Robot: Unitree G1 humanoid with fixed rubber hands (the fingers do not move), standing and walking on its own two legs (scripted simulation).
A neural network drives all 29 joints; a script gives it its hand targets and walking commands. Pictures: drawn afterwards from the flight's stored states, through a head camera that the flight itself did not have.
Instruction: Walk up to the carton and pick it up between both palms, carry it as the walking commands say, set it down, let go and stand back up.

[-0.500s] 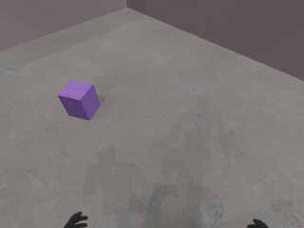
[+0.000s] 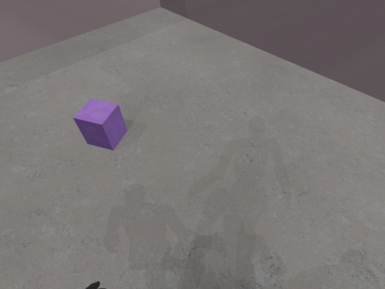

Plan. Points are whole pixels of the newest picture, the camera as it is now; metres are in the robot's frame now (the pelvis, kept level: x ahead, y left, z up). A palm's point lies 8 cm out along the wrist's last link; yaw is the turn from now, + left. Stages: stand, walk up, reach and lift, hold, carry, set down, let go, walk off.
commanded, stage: walk up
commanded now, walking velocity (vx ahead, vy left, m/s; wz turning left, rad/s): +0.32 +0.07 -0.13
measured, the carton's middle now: (102, 124) +1.21 +0.64 -0.64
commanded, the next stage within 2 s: none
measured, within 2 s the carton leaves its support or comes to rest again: neither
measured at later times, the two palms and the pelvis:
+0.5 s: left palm out of the picture +0.06 +0.26 -0.10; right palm (322, 266) +0.19 -0.26 -0.10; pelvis +0.08 +0.00 +0.02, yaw +1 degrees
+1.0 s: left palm (103, 227) +0.28 +0.25 -0.09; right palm (305, 221) +0.30 -0.27 -0.12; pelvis +0.24 -0.02 +0.02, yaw -1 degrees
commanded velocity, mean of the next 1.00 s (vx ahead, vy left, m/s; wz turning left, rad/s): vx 0.35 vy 0.02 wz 0.00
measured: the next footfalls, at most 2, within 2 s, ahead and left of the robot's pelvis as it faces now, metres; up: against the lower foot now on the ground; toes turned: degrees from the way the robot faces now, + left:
left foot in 0.54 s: +0.15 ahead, +0.14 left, +0.00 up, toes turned +3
right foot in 0.86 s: +0.26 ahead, -0.13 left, +0.00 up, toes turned -4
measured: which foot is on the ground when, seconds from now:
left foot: down 0.00-0.20, up 0.22-0.52, down 0.54-0.88, up 0.90-1.00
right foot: down 0.00-0.56, up 0.58-0.84, down 0.86-1.00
